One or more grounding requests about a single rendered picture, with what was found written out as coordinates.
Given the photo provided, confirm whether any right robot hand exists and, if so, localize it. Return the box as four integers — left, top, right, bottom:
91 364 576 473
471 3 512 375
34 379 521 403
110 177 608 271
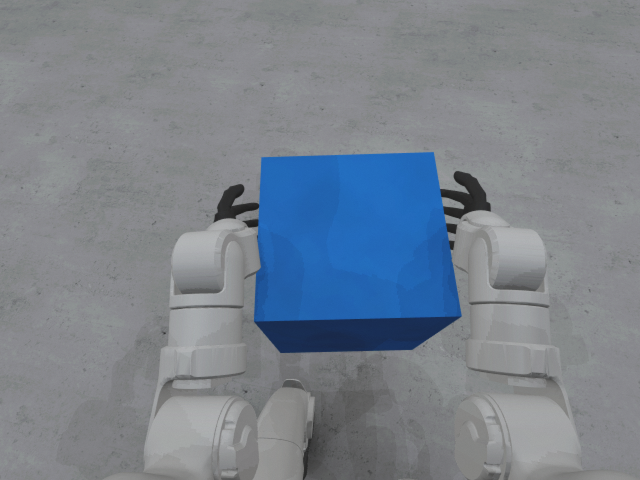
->
440 171 491 250

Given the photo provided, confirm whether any right robot forearm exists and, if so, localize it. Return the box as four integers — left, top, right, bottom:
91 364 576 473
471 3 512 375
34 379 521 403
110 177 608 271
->
452 210 582 466

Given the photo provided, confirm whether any robot left thigh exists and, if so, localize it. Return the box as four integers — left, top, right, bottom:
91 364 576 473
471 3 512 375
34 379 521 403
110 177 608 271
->
253 387 315 480

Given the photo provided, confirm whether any left robot upper arm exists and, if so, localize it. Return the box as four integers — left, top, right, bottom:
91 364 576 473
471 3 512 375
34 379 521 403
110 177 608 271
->
102 395 259 480

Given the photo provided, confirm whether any left robot hand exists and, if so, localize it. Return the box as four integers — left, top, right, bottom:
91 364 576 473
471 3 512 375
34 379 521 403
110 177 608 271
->
213 184 259 241

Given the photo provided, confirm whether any carton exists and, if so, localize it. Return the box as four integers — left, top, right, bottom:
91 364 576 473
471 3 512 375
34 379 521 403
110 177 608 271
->
254 152 462 353

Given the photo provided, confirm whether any left robot forearm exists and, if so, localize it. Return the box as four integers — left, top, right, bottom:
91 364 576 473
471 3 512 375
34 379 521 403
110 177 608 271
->
144 218 261 468

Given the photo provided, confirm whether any right robot upper arm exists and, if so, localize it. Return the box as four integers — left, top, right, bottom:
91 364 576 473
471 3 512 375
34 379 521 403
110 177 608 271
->
454 392 640 480

